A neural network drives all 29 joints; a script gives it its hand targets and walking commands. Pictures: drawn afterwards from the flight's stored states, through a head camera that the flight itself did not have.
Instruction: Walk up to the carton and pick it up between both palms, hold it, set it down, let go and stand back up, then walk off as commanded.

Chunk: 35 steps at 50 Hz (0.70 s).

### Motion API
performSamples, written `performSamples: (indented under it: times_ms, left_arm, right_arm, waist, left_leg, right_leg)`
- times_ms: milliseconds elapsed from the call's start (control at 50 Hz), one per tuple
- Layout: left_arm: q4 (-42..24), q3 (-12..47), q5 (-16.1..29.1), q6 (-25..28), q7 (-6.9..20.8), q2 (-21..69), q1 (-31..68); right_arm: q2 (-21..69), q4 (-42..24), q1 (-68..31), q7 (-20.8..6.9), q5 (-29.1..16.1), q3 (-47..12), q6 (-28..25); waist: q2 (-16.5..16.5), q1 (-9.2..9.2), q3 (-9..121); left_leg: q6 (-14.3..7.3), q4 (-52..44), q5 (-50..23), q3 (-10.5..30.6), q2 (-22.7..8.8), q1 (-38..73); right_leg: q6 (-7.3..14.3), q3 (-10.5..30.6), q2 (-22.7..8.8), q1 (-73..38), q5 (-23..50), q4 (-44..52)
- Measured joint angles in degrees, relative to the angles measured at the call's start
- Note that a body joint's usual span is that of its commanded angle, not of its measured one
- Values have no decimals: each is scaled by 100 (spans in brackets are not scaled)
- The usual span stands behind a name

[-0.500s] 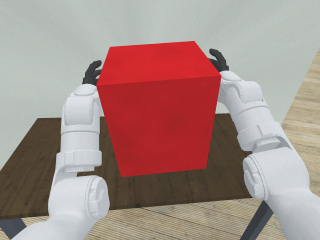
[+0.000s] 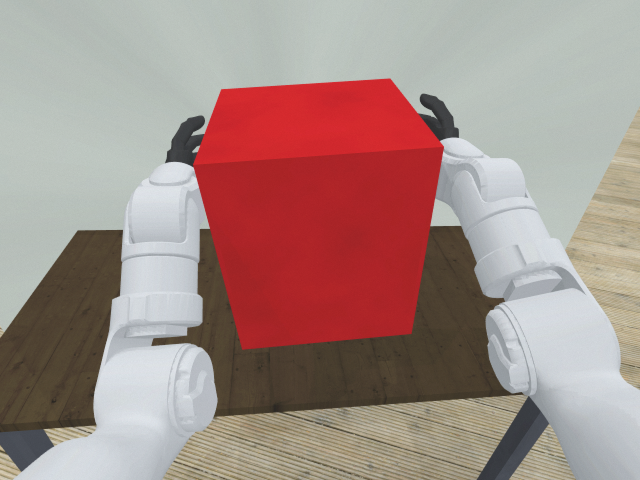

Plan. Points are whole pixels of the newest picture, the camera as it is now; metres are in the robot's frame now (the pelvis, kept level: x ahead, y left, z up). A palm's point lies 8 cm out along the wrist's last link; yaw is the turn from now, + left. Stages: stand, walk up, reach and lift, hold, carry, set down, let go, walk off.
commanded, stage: hold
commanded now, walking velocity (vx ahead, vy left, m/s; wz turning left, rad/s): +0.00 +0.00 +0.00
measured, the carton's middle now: (317, 212) +0.36 +0.00 +0.23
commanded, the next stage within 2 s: none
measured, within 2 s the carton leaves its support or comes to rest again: neither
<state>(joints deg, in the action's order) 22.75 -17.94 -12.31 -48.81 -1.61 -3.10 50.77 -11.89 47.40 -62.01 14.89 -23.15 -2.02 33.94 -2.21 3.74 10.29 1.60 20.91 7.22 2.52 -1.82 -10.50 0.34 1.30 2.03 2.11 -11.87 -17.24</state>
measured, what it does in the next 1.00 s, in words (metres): stands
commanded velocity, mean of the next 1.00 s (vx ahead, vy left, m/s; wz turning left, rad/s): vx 0.00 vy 0.00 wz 0.00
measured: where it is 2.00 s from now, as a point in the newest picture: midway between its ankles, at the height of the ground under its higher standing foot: outside the picture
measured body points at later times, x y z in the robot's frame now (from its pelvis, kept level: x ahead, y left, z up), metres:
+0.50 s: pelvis +0.00 +0.00 +0.00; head -0.09 +0.03 +0.44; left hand +0.38 +0.16 +0.27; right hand +0.39 -0.15 +0.30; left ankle +0.05 +0.13 -0.75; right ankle -0.02 -0.12 -0.75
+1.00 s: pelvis +0.00 +0.00 +0.00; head -0.09 +0.03 +0.44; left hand +0.38 +0.16 +0.27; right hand +0.39 -0.15 +0.31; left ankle +0.05 +0.13 -0.75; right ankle -0.02 -0.12 -0.75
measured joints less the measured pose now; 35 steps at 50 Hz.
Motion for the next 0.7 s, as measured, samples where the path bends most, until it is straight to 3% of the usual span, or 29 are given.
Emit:
performSamples:
  times_ms: [700]
  left_arm:
    - [-207,-53,-37,-80,-4,75,-102]
  right_arm:
    - [-3,-151,82,16,-45,-23,66]
  waist:
    - [38,8,-5]
  left_leg:
    - [2,-4,24,-15,-1,105]
  right_leg:
    - [3,38,6,-84,-13,-7]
